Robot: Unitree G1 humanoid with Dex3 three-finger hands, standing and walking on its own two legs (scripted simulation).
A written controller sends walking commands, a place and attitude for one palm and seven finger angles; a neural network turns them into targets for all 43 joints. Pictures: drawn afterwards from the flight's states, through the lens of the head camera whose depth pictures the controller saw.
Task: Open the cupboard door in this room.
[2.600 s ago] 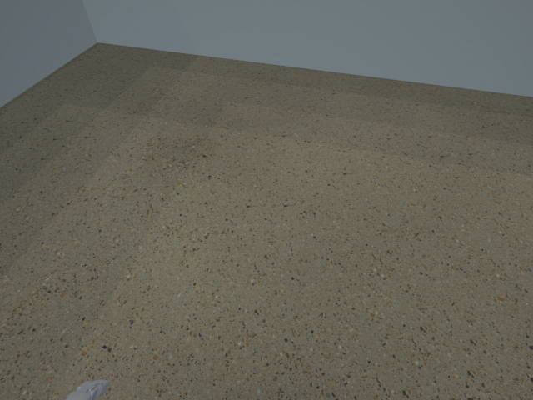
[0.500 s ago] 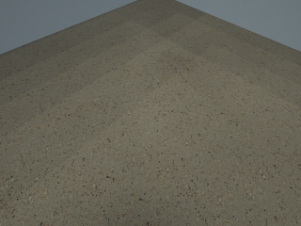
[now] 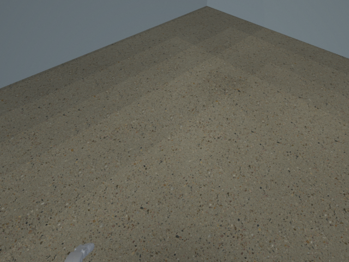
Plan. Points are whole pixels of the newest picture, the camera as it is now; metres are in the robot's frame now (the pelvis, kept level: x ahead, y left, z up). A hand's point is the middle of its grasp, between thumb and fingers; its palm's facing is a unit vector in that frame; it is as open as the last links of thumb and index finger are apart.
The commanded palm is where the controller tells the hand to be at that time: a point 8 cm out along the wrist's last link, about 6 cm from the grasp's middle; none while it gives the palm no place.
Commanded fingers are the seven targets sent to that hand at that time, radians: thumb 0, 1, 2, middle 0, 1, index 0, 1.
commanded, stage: turn or walk to find it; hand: left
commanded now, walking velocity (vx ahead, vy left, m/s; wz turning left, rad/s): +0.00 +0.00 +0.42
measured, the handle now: out of the picture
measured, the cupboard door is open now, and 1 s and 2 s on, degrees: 0 0 0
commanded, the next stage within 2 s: none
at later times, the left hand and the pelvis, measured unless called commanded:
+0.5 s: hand out of the picture -0.07 +0.18 -0.17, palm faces +0.31 -0.92 -0.23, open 7.4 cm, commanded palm none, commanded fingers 0.00 0.90 0.90 -0.20 -0.30 -0.20 -0.30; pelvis -0.04 -0.01 +0.00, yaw +15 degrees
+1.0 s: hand out of the picture -0.06 +0.24 -0.16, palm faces +0.44 -0.86 -0.24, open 7.4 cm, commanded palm none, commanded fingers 0.00 0.90 0.90 -0.20 -0.30 -0.20 -0.30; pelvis -0.07 +0.01 +0.01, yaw +25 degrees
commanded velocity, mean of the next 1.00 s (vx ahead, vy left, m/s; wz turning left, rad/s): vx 0.00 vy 0.00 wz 0.42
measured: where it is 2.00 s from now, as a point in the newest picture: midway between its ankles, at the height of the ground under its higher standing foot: outside the picture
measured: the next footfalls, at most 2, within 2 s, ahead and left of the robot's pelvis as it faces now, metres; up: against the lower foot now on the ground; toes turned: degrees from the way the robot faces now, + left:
right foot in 0.04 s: +0.04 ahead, -0.12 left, +0.00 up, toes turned -1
left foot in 0.56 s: -0.05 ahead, +0.11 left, +0.00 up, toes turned +21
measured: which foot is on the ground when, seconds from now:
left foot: down 0.00-0.04, up 0.06-0.54, down 0.56-1.00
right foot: up 0.00-0.02, down 0.04-0.56, up 0.58-1.00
